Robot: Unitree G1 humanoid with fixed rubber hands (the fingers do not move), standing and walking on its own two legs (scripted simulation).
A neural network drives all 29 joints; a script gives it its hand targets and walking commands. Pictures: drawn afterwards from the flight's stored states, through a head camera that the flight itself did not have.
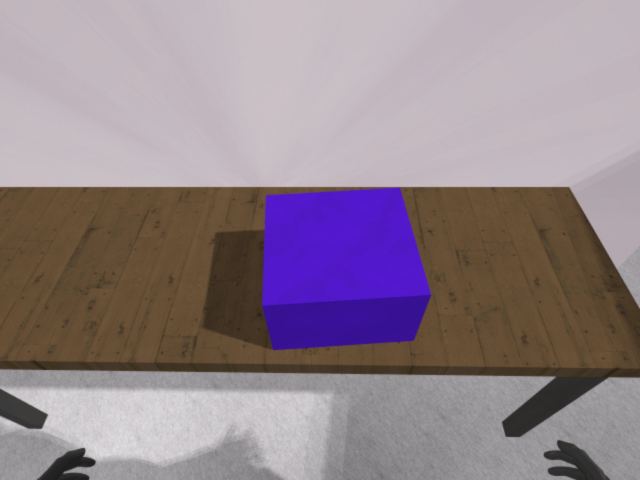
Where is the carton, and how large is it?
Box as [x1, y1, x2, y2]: [262, 188, 430, 349]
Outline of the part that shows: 399,188 266,195 262,306 273,349 413,340 430,296 430,292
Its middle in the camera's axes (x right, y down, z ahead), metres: +0.04 +0.05 +0.70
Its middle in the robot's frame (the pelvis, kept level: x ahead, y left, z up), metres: +0.48 -0.03 -0.10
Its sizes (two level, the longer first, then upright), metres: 0.249 0.233 0.153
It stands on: a table, 0.58 m high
